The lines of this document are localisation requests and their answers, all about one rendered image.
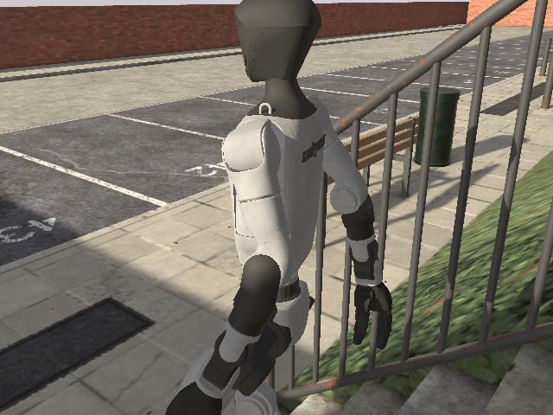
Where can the humanoid robot head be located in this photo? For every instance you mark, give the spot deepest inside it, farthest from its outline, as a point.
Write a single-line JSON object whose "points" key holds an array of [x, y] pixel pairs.
{"points": [[275, 37]]}

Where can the right robot thigh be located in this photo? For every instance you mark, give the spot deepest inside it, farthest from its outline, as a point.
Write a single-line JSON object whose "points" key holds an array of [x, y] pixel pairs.
{"points": [[262, 401]]}

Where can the left robot forearm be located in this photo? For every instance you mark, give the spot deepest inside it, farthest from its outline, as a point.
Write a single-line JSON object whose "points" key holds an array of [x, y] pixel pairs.
{"points": [[254, 306]]}

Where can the left robot upper arm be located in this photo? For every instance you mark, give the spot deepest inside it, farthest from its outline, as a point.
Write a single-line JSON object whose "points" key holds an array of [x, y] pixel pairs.
{"points": [[251, 155]]}

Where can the robot left hand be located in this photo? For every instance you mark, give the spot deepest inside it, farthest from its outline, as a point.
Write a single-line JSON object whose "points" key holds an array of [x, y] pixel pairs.
{"points": [[192, 401]]}

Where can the right robot forearm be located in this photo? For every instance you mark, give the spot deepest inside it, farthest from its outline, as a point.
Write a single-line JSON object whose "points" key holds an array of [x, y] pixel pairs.
{"points": [[364, 247]]}

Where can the robot right hand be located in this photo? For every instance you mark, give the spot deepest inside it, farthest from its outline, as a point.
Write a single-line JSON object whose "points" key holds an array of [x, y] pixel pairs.
{"points": [[376, 298]]}

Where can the right robot upper arm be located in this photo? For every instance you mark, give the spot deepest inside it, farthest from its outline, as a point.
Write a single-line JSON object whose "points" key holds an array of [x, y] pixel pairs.
{"points": [[350, 189]]}

